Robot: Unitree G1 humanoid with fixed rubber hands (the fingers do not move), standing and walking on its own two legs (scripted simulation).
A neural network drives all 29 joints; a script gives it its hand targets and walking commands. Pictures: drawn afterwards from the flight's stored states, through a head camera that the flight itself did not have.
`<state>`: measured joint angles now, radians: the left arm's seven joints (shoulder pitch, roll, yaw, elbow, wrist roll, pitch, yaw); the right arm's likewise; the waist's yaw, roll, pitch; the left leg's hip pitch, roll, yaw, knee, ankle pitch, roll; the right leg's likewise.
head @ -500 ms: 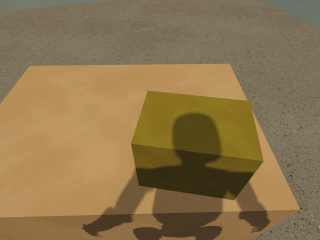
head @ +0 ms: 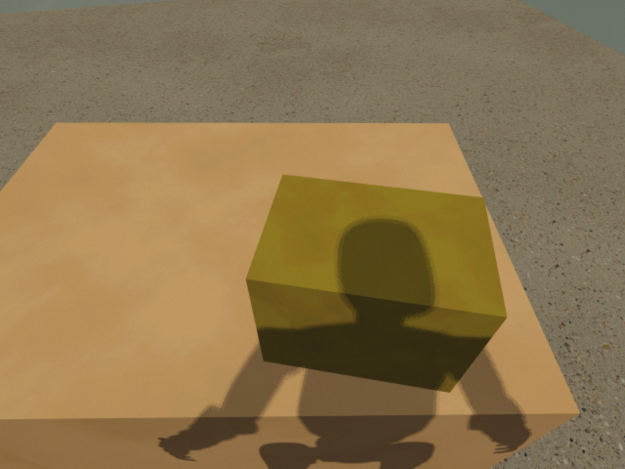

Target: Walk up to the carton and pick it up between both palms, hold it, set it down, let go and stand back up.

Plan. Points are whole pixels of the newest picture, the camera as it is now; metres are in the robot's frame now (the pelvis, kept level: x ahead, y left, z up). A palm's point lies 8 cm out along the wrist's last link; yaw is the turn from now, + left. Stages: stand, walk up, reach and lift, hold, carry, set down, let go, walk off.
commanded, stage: walk up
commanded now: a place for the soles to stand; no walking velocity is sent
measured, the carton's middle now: (366, 284) +0.39 -0.05 -0.02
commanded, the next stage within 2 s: reach and lift in 0.76 s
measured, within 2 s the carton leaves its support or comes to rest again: neither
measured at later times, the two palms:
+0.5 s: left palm out of the picture +0.08 +0.29 -0.12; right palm out of the picture +0.11 -0.32 -0.11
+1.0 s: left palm (129, 464) +0.17 +0.27 -0.11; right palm out of the picture +0.14 -0.31 -0.11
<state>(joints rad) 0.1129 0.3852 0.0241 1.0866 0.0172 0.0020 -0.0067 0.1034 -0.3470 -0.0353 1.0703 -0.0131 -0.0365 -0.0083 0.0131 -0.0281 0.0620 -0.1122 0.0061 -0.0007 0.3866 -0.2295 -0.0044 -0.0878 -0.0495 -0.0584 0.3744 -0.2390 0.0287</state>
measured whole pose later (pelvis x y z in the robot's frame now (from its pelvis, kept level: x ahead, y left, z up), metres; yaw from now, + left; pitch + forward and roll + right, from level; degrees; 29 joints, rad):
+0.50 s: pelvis +0.01 -0.02 +0.00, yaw +1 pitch -3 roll +0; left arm 0.11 0.38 0.04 1.05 0.01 0.01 0.00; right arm 0.10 -0.36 -0.03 1.06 -0.01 -0.02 -0.02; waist 0.01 -0.01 0.07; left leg -0.11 0.04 -0.02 0.43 -0.26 -0.04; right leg -0.08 -0.02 -0.08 0.42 -0.28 0.00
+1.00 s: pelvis -0.03 -0.02 -0.02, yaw -1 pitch -4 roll -1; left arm -0.02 0.35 0.11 0.56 0.07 0.43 0.01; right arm -0.09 -0.31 -0.11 1.06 -0.01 -0.20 0.06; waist 0.00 -0.03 0.20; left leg -0.25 0.06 0.00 0.66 -0.34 -0.04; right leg -0.23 -0.01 -0.06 0.64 -0.34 -0.01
